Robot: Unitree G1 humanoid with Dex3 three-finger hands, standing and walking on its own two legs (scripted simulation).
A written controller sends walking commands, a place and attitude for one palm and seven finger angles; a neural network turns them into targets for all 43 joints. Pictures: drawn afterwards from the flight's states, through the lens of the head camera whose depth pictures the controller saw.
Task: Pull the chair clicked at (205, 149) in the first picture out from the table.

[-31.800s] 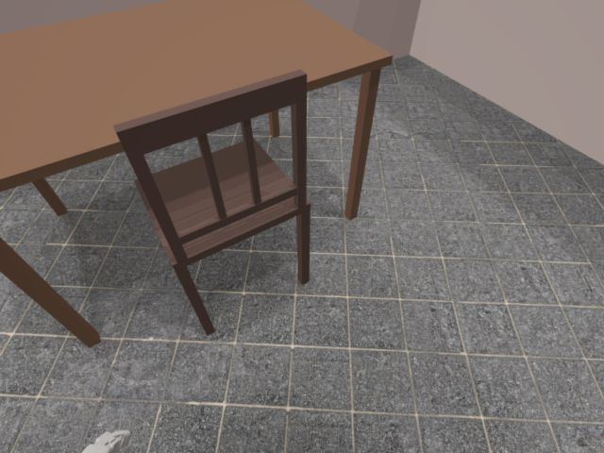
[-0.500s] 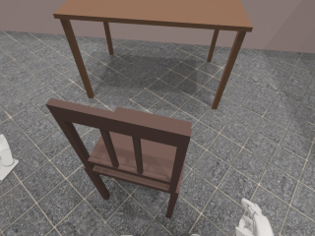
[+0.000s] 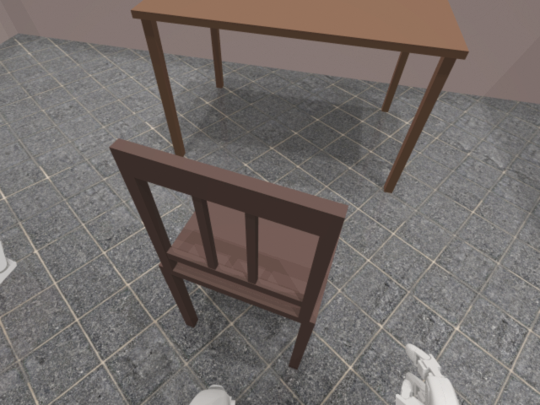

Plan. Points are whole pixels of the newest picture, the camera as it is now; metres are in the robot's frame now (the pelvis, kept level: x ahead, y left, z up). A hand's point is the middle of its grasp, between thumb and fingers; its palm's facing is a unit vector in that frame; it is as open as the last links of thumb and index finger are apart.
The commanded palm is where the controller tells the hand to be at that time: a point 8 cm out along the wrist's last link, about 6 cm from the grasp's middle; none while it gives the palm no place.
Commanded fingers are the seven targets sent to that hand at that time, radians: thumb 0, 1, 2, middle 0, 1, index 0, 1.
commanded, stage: step back with the hand held close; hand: left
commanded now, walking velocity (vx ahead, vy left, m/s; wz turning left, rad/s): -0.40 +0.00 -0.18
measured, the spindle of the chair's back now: (206, 234) +0.44 +0.15 -0.08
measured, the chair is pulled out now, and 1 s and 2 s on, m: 0.71 0.71 0.71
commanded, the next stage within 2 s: stop stepping back and stand still in 0.30 s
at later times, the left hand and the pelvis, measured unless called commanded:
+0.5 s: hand (32, 330) +0.15 +0.21 +0.21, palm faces +0.23 -0.79 -0.57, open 7.4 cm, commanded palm +0.09 +0.27 +0.20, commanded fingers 0.00 0.90 0.90 -0.20 -0.30 -0.20 -0.30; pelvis -0.09 -0.01 +0.01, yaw -9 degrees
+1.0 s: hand out of the picture +0.11 +0.23 +0.19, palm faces +0.29 -0.83 -0.48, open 7.4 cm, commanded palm +0.06 +0.27 +0.20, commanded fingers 0.00 0.90 0.90 -0.20 -0.30 -0.20 -0.30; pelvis -0.13 +0.00 +0.03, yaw -9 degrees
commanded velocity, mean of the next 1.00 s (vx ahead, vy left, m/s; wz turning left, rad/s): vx -0.09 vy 0.04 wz -0.06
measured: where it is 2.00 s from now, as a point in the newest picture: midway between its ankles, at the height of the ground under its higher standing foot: outside the picture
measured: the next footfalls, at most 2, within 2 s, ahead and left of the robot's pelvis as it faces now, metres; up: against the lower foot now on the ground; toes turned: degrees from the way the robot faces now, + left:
left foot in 0.18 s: +0.05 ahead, +0.14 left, +0.00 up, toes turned +0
right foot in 0.48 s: -0.09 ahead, -0.16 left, +0.00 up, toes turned -12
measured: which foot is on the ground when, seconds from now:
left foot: down 0.00-0.04, up 0.06-0.16, down 0.18-0.54, up 0.56-0.70, down 0.72-1.00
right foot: down 0.00-0.18, up 0.20-0.46, down 0.48-1.00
